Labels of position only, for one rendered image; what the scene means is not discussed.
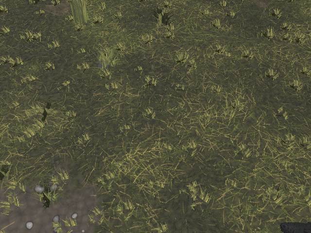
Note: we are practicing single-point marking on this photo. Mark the robot right hand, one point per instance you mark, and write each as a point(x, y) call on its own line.
point(295, 227)

